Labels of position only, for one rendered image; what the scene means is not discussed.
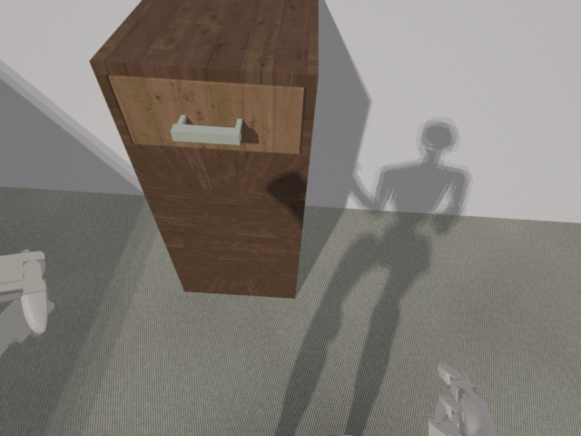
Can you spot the right robot hand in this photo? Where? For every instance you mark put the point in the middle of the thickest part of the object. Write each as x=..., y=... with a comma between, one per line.
x=471, y=417

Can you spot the handle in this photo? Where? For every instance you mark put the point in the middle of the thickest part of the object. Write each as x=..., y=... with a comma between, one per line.
x=182, y=132

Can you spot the drawer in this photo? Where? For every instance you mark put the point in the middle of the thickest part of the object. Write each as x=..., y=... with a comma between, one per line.
x=271, y=114

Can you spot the cabinet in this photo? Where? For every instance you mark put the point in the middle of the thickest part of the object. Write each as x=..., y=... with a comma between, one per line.
x=231, y=220

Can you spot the left robot hand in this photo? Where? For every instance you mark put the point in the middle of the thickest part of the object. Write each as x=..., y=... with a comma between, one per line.
x=22, y=285

